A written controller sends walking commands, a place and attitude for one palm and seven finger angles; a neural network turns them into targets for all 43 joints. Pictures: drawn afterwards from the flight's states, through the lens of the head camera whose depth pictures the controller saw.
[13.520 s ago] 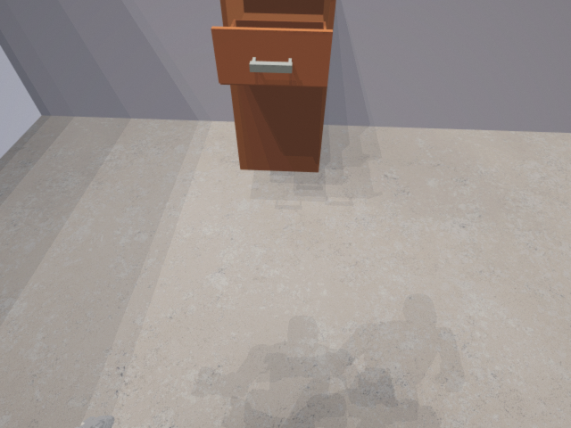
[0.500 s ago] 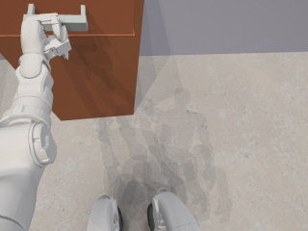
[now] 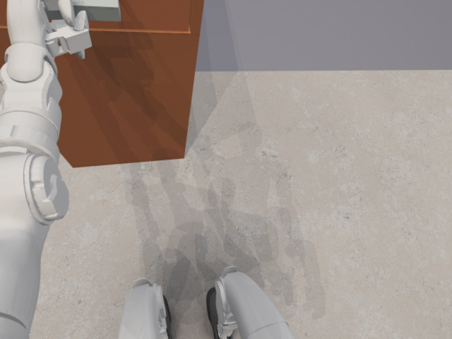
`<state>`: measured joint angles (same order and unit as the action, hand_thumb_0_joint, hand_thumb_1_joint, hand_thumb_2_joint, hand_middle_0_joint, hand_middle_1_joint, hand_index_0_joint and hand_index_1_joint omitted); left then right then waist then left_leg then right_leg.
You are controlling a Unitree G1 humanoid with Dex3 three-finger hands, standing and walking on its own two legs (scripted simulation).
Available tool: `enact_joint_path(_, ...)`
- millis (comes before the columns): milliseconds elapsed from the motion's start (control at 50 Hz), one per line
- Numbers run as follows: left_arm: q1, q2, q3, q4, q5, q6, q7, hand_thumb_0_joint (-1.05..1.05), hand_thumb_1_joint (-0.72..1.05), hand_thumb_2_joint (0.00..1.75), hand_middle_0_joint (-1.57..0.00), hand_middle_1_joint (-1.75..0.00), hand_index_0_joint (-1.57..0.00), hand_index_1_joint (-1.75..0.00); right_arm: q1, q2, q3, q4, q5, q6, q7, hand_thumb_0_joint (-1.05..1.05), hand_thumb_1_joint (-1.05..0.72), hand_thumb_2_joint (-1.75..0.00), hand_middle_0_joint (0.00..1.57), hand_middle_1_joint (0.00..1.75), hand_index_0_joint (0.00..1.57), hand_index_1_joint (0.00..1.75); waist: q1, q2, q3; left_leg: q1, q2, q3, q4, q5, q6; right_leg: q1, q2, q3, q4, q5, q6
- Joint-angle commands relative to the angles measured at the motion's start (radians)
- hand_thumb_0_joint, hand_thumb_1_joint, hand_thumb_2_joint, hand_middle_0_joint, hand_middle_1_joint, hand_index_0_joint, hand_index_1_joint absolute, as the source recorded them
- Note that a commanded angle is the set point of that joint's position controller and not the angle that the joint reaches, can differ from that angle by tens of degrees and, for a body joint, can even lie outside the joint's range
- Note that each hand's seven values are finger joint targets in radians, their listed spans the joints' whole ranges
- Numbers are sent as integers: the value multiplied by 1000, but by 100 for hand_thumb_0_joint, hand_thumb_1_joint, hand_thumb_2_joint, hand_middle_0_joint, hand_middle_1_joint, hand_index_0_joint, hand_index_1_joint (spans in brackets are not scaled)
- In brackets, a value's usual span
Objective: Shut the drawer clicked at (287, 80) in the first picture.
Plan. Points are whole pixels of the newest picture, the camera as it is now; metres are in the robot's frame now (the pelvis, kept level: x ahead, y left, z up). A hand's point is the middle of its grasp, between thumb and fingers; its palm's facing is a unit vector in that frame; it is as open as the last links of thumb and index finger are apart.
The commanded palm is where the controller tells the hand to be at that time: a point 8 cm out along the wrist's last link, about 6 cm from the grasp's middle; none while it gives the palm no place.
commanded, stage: pull the fist back off the drawer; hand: left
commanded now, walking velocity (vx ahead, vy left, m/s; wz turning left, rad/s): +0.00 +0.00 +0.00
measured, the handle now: out of the picture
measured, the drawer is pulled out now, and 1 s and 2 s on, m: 0.00 0.00 0.00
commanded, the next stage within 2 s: draw the hand back to the body in 0.70 s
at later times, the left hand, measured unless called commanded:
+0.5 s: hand (85, 32) +0.59 +0.12 +0.09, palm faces +0.01 -1.00 -0.04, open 3.2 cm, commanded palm +0.58 +0.14 +0.09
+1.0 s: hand (78, 39) +0.56 +0.13 +0.10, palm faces +0.03 -1.00 -0.05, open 3.2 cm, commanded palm +0.50 +0.18 +0.13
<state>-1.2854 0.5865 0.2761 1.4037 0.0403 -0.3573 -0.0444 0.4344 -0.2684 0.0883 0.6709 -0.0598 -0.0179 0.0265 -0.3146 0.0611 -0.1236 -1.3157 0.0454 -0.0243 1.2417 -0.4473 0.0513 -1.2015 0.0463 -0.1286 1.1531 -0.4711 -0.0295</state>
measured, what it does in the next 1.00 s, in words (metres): stands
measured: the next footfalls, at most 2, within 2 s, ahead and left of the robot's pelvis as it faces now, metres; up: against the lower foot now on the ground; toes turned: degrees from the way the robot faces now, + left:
none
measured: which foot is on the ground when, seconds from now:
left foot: down 0.00-1.00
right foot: down 0.00-1.00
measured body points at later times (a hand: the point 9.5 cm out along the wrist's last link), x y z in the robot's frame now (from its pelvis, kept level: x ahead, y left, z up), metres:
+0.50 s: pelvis +0.00 +0.00 +0.00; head +0.18 +0.04 +0.41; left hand +0.59 +0.18 +0.09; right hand -0.05 -0.25 -0.09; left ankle +0.06 +0.09 -0.62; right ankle +0.03 -0.11 -0.62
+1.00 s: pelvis +0.04 -0.02 +0.03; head +0.18 -0.01 +0.46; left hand +0.56 +0.18 +0.11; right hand +0.03 -0.27 -0.08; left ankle +0.06 +0.09 -0.62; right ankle +0.03 -0.11 -0.62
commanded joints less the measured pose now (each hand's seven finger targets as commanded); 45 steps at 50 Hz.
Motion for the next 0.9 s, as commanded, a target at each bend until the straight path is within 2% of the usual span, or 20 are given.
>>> enact_joint_path(0, -707, 152, 17, -270, -21, -79, 40, 0, 90, 90, -140, -160, -140, -160, 235, -225, -73, 0, -6, -21, -17, 0, -90, -90, 20, 30, 20, 30, -102, 252, -482, 628, 13, -160, -180, 26, -13, -27, 26, 74, -170, 35, 2)
enact_joint_path(40, -711, 142, 10, -271, -18, -72, 45, 0, 90, 90, -140, -160, -140, -160, 230, -226, -74, -4, -6, -24, -17, 0, -90, -90, 20, 30, 20, 30, -105, 241, -484, 610, 11, -158, -179, -5, -10, -29, 23, 77, -171, 20, 3)
enact_joint_path(60, -720, 141, 7, -282, -15, -77, 45, 0, 90, 90, -140, -160, -140, -160, 235, -228, -73, -4, -8, -25, -16, 0, -90, -90, 20, 30, 20, 30, -103, 275, -489, 642, 13, -173, -186, 7, -14, -53, 21, 70, -160, 30, -1)
enact_joint_path(140, -714, 144, 13, -275, -8, -71, 54, 0, 90, 90, -140, -160, -140, -160, 238, -229, -76, -7, -12, -21, -12, 0, -90, -90, 20, 30, 20, 30, -99, 249, -478, 628, 11, -175, -181, 0, -15, -50, 19, 69, -159, 31, -2)
enact_joint_path(160, -729, 129, 6, -290, -9, -76, 52, 0, 90, 90, -140, -160, -140, -160, 243, -227, -76, -9, -15, -21, -8, 0, -90, -90, 20, 30, 20, 30, -96, 279, -495, 653, 9, -182, -181, 20, -17, -60, 19, 67, -151, 41, -4)
enact_joint_path(200, -727, 117, 5, -301, -7, -76, 53, 0, 90, 90, -140, -160, -140, -160, 246, -228, -83, -7, -16, -17, -3, 0, -90, -90, 20, 30, 20, 30, -90, 269, -516, 681, 14, -195, -179, 34, -21, -67, 18, 62, -146, 52, -4)
enact_joint_path(300, -674, 83, -9, -255, -1, -58, 50, 0, 90, 90, -140, -160, -140, -160, 238, -227, -85, -9, -15, -5, 5, 0, -90, -90, 20, 30, 20, 30, -85, 239, -469, 638, 10, -188, -173, 7, -18, -71, 15, 62, -148, 40, -3)
enact_joint_path(360, -658, 128, 31, -286, -1, -61, 52, 0, 90, 90, -140, -160, -140, -160, 240, -229, -86, -17, -16, 1, 8, 0, -90, -90, 20, 30, 20, 30, -61, 243, -508, 641, 6, -181, -166, 29, -16, -39, 14, 65, -140, 45, -6)
enact_joint_path(400, -638, 87, 3, -287, -1, -57, 49, 0, 90, 90, -140, -160, -140, -160, 237, -221, -88, -19, -15, 7, 12, 0, -90, -90, 20, 30, 20, 30, -59, 239, -498, 649, 7, -181, -165, 50, -18, -38, 14, 63, -142, 57, -5)
enact_joint_path(500, -561, 60, -1, -302, -11, -53, 39, 0, 90, 90, -140, -160, -140, -160, 227, -213, -93, -30, -9, 23, 18, 0, -90, -90, 20, 30, 20, 30, -36, 219, -509, 635, -1, -145, -149, 103, -14, 12, 17, 69, -151, 75, -4)
enact_joint_path(560, -502, 101, 40, -367, -24, -67, 31, 0, 90, 90, -140, -160, -140, -160, 227, -209, -95, -44, -5, 33, 19, 0, -90, -90, 20, 30, 20, 30, -1, 211, -579, 654, -4, -123, -142, 186, -12, 96, 21, 76, -151, 115, -5)
enact_joint_path(580, -467, 59, 17, -369, -28, -69, 26, 0, 90, 90, -140, -160, -140, -160, 216, -202, -100, -50, 1, 36, 22, 0, -90, -90, 20, 30, 20, 30, 5, 214, -572, 668, -5, -117, -146, 196, -14, 97, 22, 77, -160, 121, -5)
enact_joint_path(620, -448, 52, 22, -365, -39, -68, 27, 0, 90, 90, -140, -160, -140, -160, 212, -199, -102, -47, 4, 45, 23, 0, -90, -90, 20, 30, 20, 30, 1, 175, -537, 640, -7, -99, -141, 205, -10, 127, 25, 82, -174, 134, 0)
enact_joint_path(660, -454, 119, 65, -354, -36, -70, 31, 0, 90, 90, -140, -160, -140, -160, 213, -200, -97, -44, 5, 49, 17, 0, -90, -90, 20, 30, 20, 30, -2, 135, -517, 567, -10, -78, -130, 194, -1, 178, 26, 97, -179, 138, 4)
enact_joint_path(700, -454, 96, 47, -369, -34, -77, 28, 0, 90, 90, -140, -160, -140, -160, 210, -192, -99, -50, 8, 53, 16, 0, -90, -90, 20, 30, 20, 30, 4, 149, -513, 572, -12, -73, -133, 209, -3, 189, 25, 98, -180, 150, 5)
enact_joint_path(780, -403, 87, 59, -342, -41, -87, 27, 0, 90, 90, -140, -160, -140, -160, 211, -185, -102, -48, 10, 59, 16, 0, -90, -90, 20, 30, 20, 30, 7, 108, -507, 549, -16, -57, -121, 262, 2, 235, 28, 107, -182, 212, 8)
enact_joint_path(800, -348, 133, 106, -396, -47, -94, 23, 0, 90, 90, -140, -160, -140, -160, 212, -188, -107, -62, 12, 64, 17, 0, -90, -90, 20, 30, 20, 30, 48, 121, -560, 578, -17, -50, -132, 296, -2, 288, 28, 110, -181, 245, 5)
enact_joint_path(840, -241, 104, 98, -510, -66, -106, 2, 0, 90, 90, -140, -160, -140, -160, 188, -178, -116, -98, 24, 73, 21, 0, -90, -90, 20, 30, 20, 30, 100, 161, -669, 678, -25, -35, -163, 383, -8, 388, 26, 115, -188, 347, 3)
enact_joint_path(860, -175, 131, 129, -547, -78, -108, -6, 0, 90, 90, -140, -160, -140, -160, 185, -180, -119, -108, 27, 79, 22, 0, -90, -90, 20, 30, 20, 30, 126, 177, -710, 721, -25, -31, -173, 438, -11, 432, 26, 115, -185, 406, 0)
enact_joint_path(880, -118, 109, 115, -584, -90, -101, -17, 0, 90, 90, -140, -160, -140, -160, 177, -173, -122, -119, 37, 86, 23, 0, -90, -90, 20, 30, 20, 30, 138, 165, -714, 739, -28, -22, -189, 466, -12, 475, 27, 116, -200, 452, 3)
